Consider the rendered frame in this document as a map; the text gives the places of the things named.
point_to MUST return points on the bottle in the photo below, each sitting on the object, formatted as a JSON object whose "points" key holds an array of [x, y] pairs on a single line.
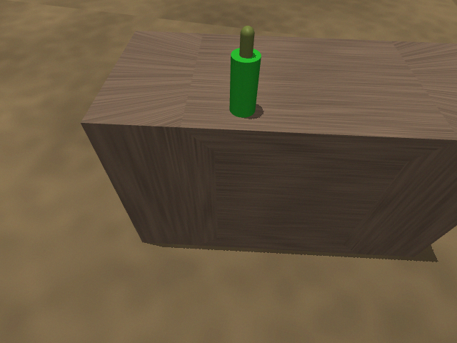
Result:
{"points": [[245, 68]]}

